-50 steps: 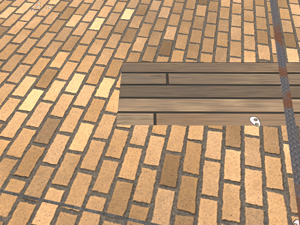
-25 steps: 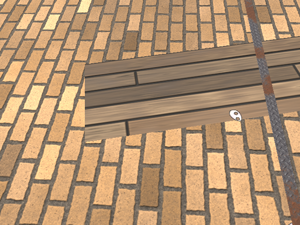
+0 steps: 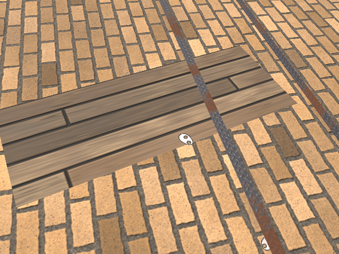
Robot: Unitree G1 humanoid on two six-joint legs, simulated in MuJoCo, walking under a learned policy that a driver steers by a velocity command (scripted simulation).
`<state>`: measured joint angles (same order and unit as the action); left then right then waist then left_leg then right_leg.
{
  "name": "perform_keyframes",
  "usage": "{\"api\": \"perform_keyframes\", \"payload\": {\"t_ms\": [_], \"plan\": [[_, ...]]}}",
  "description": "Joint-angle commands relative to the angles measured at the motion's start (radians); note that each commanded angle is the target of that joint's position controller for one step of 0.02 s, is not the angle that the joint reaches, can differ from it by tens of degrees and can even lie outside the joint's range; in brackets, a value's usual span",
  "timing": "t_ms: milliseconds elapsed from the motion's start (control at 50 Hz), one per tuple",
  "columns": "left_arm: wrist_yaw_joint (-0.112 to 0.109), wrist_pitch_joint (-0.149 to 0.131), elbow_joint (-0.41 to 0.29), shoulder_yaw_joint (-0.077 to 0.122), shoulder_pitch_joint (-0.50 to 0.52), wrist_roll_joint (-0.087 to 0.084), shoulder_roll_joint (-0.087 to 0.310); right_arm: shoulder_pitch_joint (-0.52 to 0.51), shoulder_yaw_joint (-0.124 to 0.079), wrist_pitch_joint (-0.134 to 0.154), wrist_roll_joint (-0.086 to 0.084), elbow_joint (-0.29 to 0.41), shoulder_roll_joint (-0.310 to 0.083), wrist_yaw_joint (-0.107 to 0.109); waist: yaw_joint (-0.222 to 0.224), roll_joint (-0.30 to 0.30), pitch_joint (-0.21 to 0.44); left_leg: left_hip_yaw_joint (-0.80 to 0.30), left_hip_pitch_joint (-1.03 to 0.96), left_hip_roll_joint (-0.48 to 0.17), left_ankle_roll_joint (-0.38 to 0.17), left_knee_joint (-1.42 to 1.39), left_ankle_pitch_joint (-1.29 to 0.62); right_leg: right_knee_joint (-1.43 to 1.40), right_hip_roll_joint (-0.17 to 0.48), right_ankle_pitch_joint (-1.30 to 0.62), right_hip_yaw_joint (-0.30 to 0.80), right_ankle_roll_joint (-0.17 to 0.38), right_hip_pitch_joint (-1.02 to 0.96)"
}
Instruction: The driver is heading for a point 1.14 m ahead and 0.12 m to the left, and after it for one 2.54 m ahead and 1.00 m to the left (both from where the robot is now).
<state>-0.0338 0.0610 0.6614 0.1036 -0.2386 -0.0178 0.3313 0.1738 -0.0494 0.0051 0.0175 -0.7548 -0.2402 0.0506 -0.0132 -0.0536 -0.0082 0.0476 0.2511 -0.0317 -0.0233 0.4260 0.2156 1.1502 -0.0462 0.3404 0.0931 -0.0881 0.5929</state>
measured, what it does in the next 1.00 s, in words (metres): walks ahead: right foot, then left foot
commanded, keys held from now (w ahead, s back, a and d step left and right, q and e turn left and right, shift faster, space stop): e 0.14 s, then no key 0.30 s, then w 0.56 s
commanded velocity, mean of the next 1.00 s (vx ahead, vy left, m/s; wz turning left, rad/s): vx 0.18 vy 0.00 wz -0.22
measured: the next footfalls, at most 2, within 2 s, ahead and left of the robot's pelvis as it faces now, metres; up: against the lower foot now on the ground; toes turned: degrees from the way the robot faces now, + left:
right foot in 0.24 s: +0.02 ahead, -0.16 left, +0.00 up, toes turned -10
left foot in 0.72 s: +0.06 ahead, +0.06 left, +0.00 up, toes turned -9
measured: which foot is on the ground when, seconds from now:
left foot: down 0.00-0.24, up 0.26-0.70, down 0.72-1.00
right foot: up 0.00-0.22, down 0.24-0.72, up 0.74-1.00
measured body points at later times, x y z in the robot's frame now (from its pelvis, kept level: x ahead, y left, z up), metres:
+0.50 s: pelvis -0.01 -0.06 +0.00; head +0.01 -0.08 +0.45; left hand +0.22 +0.15 -0.08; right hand +0.05 -0.36 -0.13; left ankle +0.01 +0.10 -0.69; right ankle -0.02 -0.15 -0.75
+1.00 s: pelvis +0.11 -0.05 +0.00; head +0.14 -0.03 +0.45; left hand +0.35 +0.16 -0.10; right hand +0.06 -0.31 -0.11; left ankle +0.03 +0.07 -0.74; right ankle +0.23 -0.24 -0.68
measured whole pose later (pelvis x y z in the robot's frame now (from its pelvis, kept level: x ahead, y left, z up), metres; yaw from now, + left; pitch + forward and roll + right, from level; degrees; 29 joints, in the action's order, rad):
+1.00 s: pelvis +0.11 -0.05 +0.00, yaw -10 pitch +2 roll -1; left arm 0.03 -0.07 0.69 0.07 -0.14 -0.01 0.29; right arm 0.43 -0.03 0.07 0.00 -0.83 -0.24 0.00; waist -0.07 -0.05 0.00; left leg 0.03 -0.02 0.01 -0.04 0.22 0.28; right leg 0.78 0.08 0.02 0.01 -0.01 0.67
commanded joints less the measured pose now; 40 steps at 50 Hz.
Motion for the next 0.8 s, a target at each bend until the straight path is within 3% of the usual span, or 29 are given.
{"api": "perform_keyframes", "payload": {"t_ms": [20,80,160,200,220,240,260,280,300,320,340,360,400,440,480,520,560,600,680,700,720,740,760,780,800], "plan": [[0.008,-0.016,-0.126,-0.005,0.086,-0.001,0.023,0.030,-0.046,-0.003,-0.001,0.056,-0.179,0.011,-0.042,0.219,0.050,-0.153,-0.220,-0.243,-0.201,-0.117,-0.340,-0.094,0.049,-0.001,-0.040,-0.029,0.113],[0.024,-0.017,-0.149,-0.015,0.100,0.003,0.008,0.010,-0.060,-0.006,-0.007,0.068,-0.214,0.003,-0.045,0.229,0.065,-0.104,-0.187,-0.267,-0.206,-0.113,-0.354,-0.228,0.082,0.026,-0.088,-0.014,-0.002],[0.041,-0.009,-0.164,-0.008,0.098,0.000,0.022,0.003,-0.071,-0.002,-0.026,0.068,-0.235,-0.017,-0.039,0.241,0.071,-0.080,-0.149,-0.290,-0.197,-0.081,-0.366,-0.398,0.069,0.037,-0.140,0.037,-0.142],[0.048,-0.008,-0.155,-0.005,0.062,-0.001,0.014,-0.012,-0.071,0.000,-0.046,0.061,-0.239,-0.022,-0.006,0.233,0.078,-0.074,-0.145,-0.286,-0.170,-0.025,-0.366,-0.577,0.049,-0.037,-0.150,0.086,-0.235],[0.049,-0.010,-0.133,0.000,0.014,0.002,0.016,-0.018,-0.066,-0.001,-0.056,0.055,-0.222,-0.023,0.022,0.216,0.088,-0.048,-0.110,-0.263,-0.135,0.031,-0.340,-0.722,0.025,-0.150,-0.166,0.118,-0.336],[0.043,-0.012,-0.122,0.010,-0.018,0.006,0.048,0.035,-0.052,0.003,-0.049,0.032,-0.179,-0.027,0.025,0.146,0.114,0.004,-0.015,-0.220,-0.067,0.119,-0.245,-0.800,0.040,-0.294,-0.114,0.145,-0.493],[0.026,-0.016,-0.136,0.027,-0.048,0.012,0.137,0.036,-0.020,0.007,0.005,0.060,-0.096,-0.039,0.009,-0.111,0.168,0.092,0.211,-0.127,0.033,0.379,0.148,-0.784,0.278,-0.647,0.180,0.210,-0.691],[0.026,-0.032,-0.153,0.024,-0.010,0.037,0.175,0.005,-0.019,0.010,0.008,0.092,-0.098,-0.037,0.011,-0.245,0.159,0.039,0.381,-0.032,0.084,0.568,0.456,-0.762,0.468,-0.809,0.338,0.409,-0.630],[0.034,-0.052,-0.142,0.011,-0.030,0.045,0.118,-0.045,-0.042,0.006,-0.009,0.090,-0.175,-0.031,0.071,-0.134,0.174,-0.049,0.367,-0.050,0.091,0.680,0.438,-0.788,0.430,-0.706,0.290,0.437,-0.567],[0.038,-0.066,-0.127,-0.002,0.013,0.046,0.092,-0.050,-0.049,-0.001,-0.027,0.083,-0.184,-0.029,0.042,-0.115,0.130,-0.073,0.365,-0.056,0.084,0.704,0.379,-0.793,0.358,-0.627,0.208,0.384,-0.528],[0.038,-0.072,-0.126,-0.003,0.069,0.035,0.088,-0.023,-0.051,-0.009,-0.025,0.057,-0.175,-0.022,0.016,-0.083,0.110,-0.082,0.362,-0.061,0.085,0.689,0.313,-0.797,0.304,-0.551,0.156,0.333,-0.505],[0.038,-0.075,-0.126,-0.012,0.108,0.022,0.069,-0.008,-0.054,-0.019,-0.015,0.046,-0.181,-0.016,0.003,-0.087,0.094,-0.083,0.340,-0.058,0.094,0.684,0.252,-0.799,0.285,-0.580,0.125,0.315,-0.470],[0.032,-0.080,-0.116,-0.027,0.133,0.028,0.037,0.039,-0.051,-0.023,-0.014,0.027,-0.158,-0.017,-0.025,-0.080,0.109,-0.075,0.253,-0.042,0.105,0.669,0.163,-0.806,0.252,-0.621,0.073,0.312,-0.421],[0.028,-0.081,-0.103,-0.032,0.140,0.032,0.022,0.039,-0.040,-0.023,-0.018,0.025,-0.131,-0.019,-0.019,-0.081,0.107,-0.073,0.214,-0.043,0.109,0.551,0.139,-0.809,0.238,-0.565,0.058,0.309,-0.425],[0.024,-0.077,-0.076,-0.027,0.092,0.026,0.033,0.008,-0.027,-0.018,-0.019,0.034,-0.113,-0.026,0.020,-0.088,0.103,-0.053,0.181,-0.039,0.097,0.417,0.132,-0.867,0.235,-0.200,0.095,0.316,-0.430],[0.024,-0.073,-0.049,-0.008,0.040,0.017,0.097,-0.038,-0.032,-0.006,-0.031,0.057,-0.145,-0.033,0.059,-0.125,0.036,-0.031,0.233,-0.019,0.071,0.371,0.184,-0.942,0.274,0.107,0.207,0.338,-0.439],[0.024,-0.081,-0.035,-0.008,0.022,0.013,0.100,-0.055,-0.034,0.014,-0.038,0.065,-0.156,-0.040,0.066,-0.103,-0.009,-0.043,0.266,-0.026,0.037,0.318,0.215,-0.968,0.308,0.191,0.274,0.343,-0.459],[0.024,-0.091,-0.024,-0.007,0.018,0.004,0.101,-0.045,-0.029,0.037,-0.038,0.059,-0.139,-0.050,0.059,-0.076,-0.017,-0.041,0.238,-0.027,0.006,0.262,0.224,-0.970,0.314,0.194,0.285,0.341,-0.458],[0.033,-0.090,-0.018,-0.013,0.073,-0.013,0.087,0.090,-0.026,0.070,-0.034,-0.006,-0.109,-0.068,-0.030,-0.029,0.014,0.021,-0.076,0.029,-0.047,0.022,0.038,-0.899,0.233,0.162,0.183,0.296,-0.300],[0.035,-0.092,-0.021,-0.023,0.085,-0.006,0.054,0.159,-0.029,0.073,-0.033,-0.031,-0.116,-0.066,-0.058,-0.013,0.041,-0.009,-0.202,0.012,-0.056,0.012,0.035,-0.832,0.196,0.159,0.149,0.264,-0.223],[0.041,-0.099,-0.042,-0.044,0.134,0.006,-0.015,0.263,-0.037,0.076,-0.031,-0.050,-0.155,-0.058,-0.099,0.084,0.054,-0.185,-0.330,-0.119,-0.098,-0.060,0.126,-0.629,0.124,0.142,0.065,0.202,-0.080],[0.045,-0.119,-0.084,-0.050,0.145,0.006,-0.048,0.297,-0.064,0.077,-0.029,-0.048,-0.272,-0.058,-0.083,0.312,0.025,-0.509,-0.394,-0.308,-0.206,-0.184,0.324,-0.368,-0.003,0.152,-0.112,0.135,0.147],[0.042,-0.134,-0.092,-0.028,0.178,-0.008,0.040,0.289,-0.063,0.085,-0.015,-0.033,-0.253,-0.058,-0.107,0.270,-0.042,-0.671,-0.342,-0.393,-0.288,-0.262,0.431,-0.182,0.039,0.243,-0.050,0.126,0.267],[0.048,-0.142,-0.079,-0.016,0.144,-0.021,0.066,0.236,-0.046,0.094,-0.015,-0.015,-0.204,-0.055,-0.066,0.209,-0.077,-0.623,-0.335,-0.362,-0.268,-0.262,0.464,-0.102,0.084,0.154,-0.005,0.135,0.317],[0.052,-0.142,-0.057,-0.015,0.112,-0.016,0.062,0.195,-0.038,0.098,-0.019,0.000,-0.181,-0.056,-0.041,0.190,-0.076,-0.545,-0.335,-0.315,-0.234,-0.266,0.416,-0.077,0.103,0.070,-0.016,0.138,0.330]]}}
